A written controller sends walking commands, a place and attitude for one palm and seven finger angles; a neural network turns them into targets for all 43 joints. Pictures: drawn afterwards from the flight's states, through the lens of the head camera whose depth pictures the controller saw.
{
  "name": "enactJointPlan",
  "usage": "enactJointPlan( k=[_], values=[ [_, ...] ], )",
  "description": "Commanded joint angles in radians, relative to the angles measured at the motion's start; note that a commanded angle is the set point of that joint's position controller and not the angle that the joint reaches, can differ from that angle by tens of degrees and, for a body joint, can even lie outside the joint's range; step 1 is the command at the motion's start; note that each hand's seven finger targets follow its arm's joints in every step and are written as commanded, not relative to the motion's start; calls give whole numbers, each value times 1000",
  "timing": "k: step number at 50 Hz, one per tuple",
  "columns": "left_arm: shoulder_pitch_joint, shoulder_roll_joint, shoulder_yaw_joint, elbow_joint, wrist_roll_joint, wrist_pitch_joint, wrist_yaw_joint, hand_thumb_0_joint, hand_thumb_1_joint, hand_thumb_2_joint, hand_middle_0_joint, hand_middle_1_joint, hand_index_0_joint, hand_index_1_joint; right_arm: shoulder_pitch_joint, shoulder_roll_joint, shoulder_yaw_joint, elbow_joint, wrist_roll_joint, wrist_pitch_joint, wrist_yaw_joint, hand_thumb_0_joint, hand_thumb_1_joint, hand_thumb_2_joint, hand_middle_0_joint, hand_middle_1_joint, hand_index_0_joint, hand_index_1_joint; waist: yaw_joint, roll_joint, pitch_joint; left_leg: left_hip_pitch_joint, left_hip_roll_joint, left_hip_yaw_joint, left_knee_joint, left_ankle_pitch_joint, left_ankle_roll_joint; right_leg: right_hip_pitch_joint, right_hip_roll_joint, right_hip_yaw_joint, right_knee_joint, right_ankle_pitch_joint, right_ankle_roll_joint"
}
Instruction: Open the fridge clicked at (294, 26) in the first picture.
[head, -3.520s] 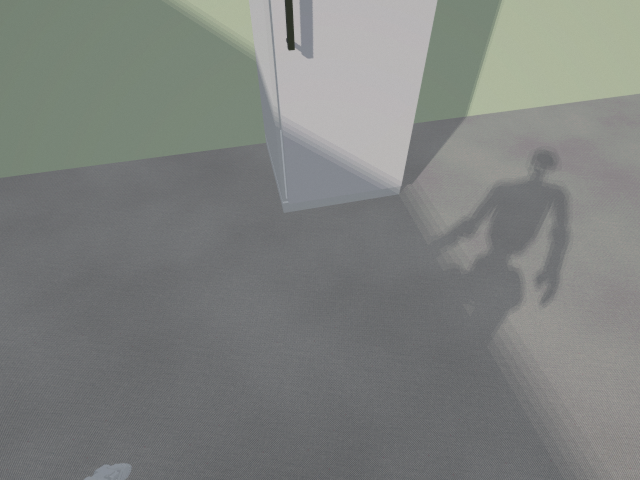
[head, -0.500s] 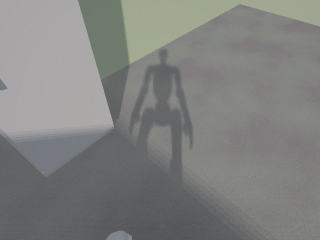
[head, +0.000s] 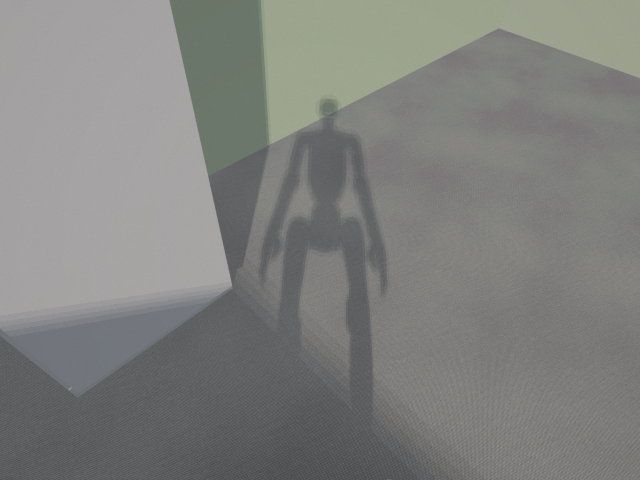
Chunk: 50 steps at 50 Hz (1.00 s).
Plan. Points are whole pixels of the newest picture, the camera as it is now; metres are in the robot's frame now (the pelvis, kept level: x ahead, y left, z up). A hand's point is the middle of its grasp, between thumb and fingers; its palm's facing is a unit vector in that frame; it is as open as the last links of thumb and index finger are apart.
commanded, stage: turn to face it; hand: left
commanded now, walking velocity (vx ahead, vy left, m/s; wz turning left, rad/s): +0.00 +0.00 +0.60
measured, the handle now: out of the picture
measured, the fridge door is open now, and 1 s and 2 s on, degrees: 0 0 0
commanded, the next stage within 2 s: take the last steps up to it in 1.20 s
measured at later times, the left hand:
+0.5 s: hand out of the picture +0.03 +0.21 -0.19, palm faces +0.36 -0.91 -0.23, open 7.3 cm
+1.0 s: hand out of the picture +0.02 +0.22 -0.15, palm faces +0.57 -0.77 -0.30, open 7.4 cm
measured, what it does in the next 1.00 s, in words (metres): steps on the spot, turning left: right foot, then left foot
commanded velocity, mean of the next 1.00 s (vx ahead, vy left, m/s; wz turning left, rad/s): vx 0.00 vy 0.00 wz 0.56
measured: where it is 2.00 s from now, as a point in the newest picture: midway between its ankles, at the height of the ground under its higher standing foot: outside the picture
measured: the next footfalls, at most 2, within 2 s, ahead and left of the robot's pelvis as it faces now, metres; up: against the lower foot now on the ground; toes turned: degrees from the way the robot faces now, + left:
right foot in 0.12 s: +0.11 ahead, -0.13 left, +0.00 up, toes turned -3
left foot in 0.52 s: +0.06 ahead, +0.12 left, +0.00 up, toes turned +29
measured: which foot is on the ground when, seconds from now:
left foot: down 0.00-0.12, up 0.14-0.50, down 0.52-0.98, up 1.00-1.00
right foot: up 0.00-0.10, down 0.12-0.52, up 0.54-0.96, down 0.98-1.00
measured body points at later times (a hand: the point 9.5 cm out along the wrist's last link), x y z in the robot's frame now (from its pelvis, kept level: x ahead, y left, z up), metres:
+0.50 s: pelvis +0.03 -0.01 -0.02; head +0.06 +0.02 +0.43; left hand +0.01 +0.25 -0.17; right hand +0.22 -0.23 -0.14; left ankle +0.02 +0.10 -0.74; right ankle +0.07 -0.13 -0.74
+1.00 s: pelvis +0.04 -0.02 -0.01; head +0.07 -0.02 +0.43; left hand -0.02 +0.26 -0.13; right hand +0.23 -0.19 -0.17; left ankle +0.03 +0.10 -0.74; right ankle +0.12 -0.12 -0.75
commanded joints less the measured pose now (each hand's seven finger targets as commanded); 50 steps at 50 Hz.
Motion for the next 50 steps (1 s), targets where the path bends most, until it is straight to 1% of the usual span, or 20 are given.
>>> enactJointPlan(
  k=[1,4,5,6,7,10,12,21,24,26,27,28,31,33,41,46,47,48,49,50],
  values=[
    [26,28,6,-65,-12,-7,1,0,900,900,-200,-300,-200,-300,12,-166,-45,-49,0,9,0,0,-900,-900,200,300,200,300,16,187,-43,15,228,-250,-102,427,117,73,37,-28,-117,17,17],
    [64,66,20,-71,-16,-17,6,0,900,900,-200,-300,-200,-300,-14,-166,-57,-66,6,27,5,0,-900,-900,200,300,200,300,51,138,-50,-66,175,-262,4,307,54,242,34,-28,-363,183,14],
    [95,115,30,-71,-9,-25,12,0,900,900,-200,-300,-200,-300,-11,-132,-53,-79,13,27,11,0,-900,-900,200,300,200,300,63,15,-67,-185,108,-202,102,146,1,378,-76,72,-435,282,-10],
    [128,205,47,-72,1,-29,21,0,900,900,-200,-300,-200,-300,5,-60,-41,-105,15,29,19,0,-900,-900,200,300,200,300,70,-249,-93,-353,-28,-55,303,-232,-69,496,-318,265,-490,456,-93],
    [146,233,50,-90,-5,-23,19,0,900,900,-200,-300,-200,-300,-2,-94,-55,-121,8,47,14,0,-900,-900,200,300,200,300,84,-273,-114,-325,-16,-111,516,-395,-73,383,-419,308,-533,429,-179],
    [-11,153,32,-138,-4,-16,28,0,900,900,-200,-300,-200,-300,-21,-94,-60,-103,1,71,28,0,-900,-900,200,300,200,300,20,-130,-6,-352,50,-130,742,-246,-88,242,-311,121,-524,341,-162],
    [-11,141,25,-145,-2,-20,26,0,900,900,-200,-300,-200,-300,-20,-83,-57,-107,0,77,35,0,-900,-900,200,300,200,300,14,-144,-7,-345,48,-108,715,-208,-102,247,-279,29,-506,400,-146],
    [8,228,51,-164,10,1,15,0,900,900,-200,-300,-200,-300,-164,-109,-50,-211,6,72,53,0,-900,-900,200,300,200,300,48,-182,-22,-209,34,-8,329,-199,-94,269,-310,-84,-413,411,-140],
    [7,233,56,-173,-3,13,5,0,900,900,-200,-300,-200,-300,-94,-171,-62,-217,2,60,53,0,-900,-900,200,300,200,300,0,-67,-84,24,25,-3,55,6,-74,188,-275,-149,-219,344,-66],
    [-55,136,32,-259,-12,21,-7,0,900,900,-200,-300,-200,-300,37,-380,-109,-212,-2,49,41,0,-900,-900,200,300,200,300,-81,399,-115,202,412,-531,-119,519,145,-189,-57,-140,222,-354,67],
    [-104,165,31,-265,0,34,3,0,900,900,-200,-300,-200,-300,66,-370,-104,-182,1,47,32,0,-900,-900,200,300,200,300,-95,282,-147,167,411,-536,-117,388,174,-185,-53,-1,331,-324,45],
    [-112,147,38,-256,-6,31,2,0,900,900,-200,-300,-200,-300,8,-361,-102,-200,0,45,21,0,-900,-900,200,300,200,300,-71,279,-128,141,366,-515,-113,288,166,-229,-49,30,375,-250,43],
    [-40,164,46,-204,-4,28,-13,0,900,900,-200,-300,-200,-300,-152,-281,-74,-247,-1,37,16,0,-900,-900,200,300,200,300,3,175,-81,47,226,-351,-114,247,103,-165,-44,50,361,-53,51],
    [-23,164,44,-200,-9,30,-12,0,900,900,-200,-300,-200,-300,-144,-281,-72,-249,1,35,16,0,-900,-900,200,300,200,300,3,166,-103,67,203,-333,-109,291,108,-126,-26,52,288,-44,56],
    [-84,155,34,-237,-16,29,1,0,900,900,-200,-300,-200,-300,-91,-288,-87,-228,-3,53,20,0,-900,-900,200,300,200,300,-25,150,-94,91,195,-471,-105,270,141,-65,27,70,76,-88,52],
    [7,148,30,-228,-23,19,12,0,900,900,-200,-300,-200,-300,-138,-274,-91,-241,-2,65,25,0,-900,-900,200,300,200,300,21,171,-103,-53,146,-510,-54,247,110,175,73,53,-208,0,25],
    [51,158,33,-219,-22,12,14,0,900,900,-200,-300,-200,-300,-154,-262,-88,-247,4,67,27,0,-900,-900,200,300,200,300,46,141,-107,-125,114,-488,-13,176,76,280,62,50,-348,93,19],
    [78,205,43,-220,-11,2,19,0,900,900,-200,-300,-200,-300,-146,-213,-85,-253,12,67,32,0,-900,-900,200,300,200,300,58,-3,-114,-240,33,-416,112,22,15,382,-52,161,-506,72,-16],
    [62,301,58,-233,6,-6,24,0,900,900,-200,-300,-200,-300,-126,-145,-74,-275,17,68,36,0,-900,-900,200,300,200,300,53,-285,-77,-415,-122,-213,362,-267,-75,417,-333,443,-599,86,-131],
    [22,307,52,-257,-4,2,23,0,900,900,-200,-300,-200,-300,-131,-200,-86,-272,3,76,35,0,-900,-900,200,300,200,300,50,-229,-68,-362,-86,-226,574,-335,-69,240,-403,428,-607,50,-195]
  ],
)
